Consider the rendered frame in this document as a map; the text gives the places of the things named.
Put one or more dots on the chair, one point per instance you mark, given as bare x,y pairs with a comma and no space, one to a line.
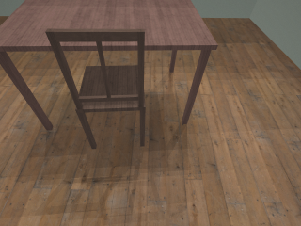
104,88

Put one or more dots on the table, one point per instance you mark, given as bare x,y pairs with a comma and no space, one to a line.
169,25

